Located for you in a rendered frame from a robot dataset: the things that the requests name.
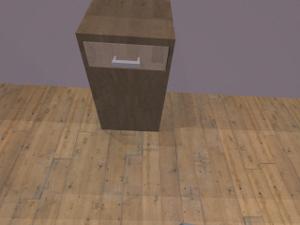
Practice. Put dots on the handle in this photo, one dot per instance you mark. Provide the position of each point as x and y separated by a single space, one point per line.
125 63

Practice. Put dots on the cabinet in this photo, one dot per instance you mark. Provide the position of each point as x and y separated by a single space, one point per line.
128 98

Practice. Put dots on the drawer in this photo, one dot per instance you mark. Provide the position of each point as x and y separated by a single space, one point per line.
101 55

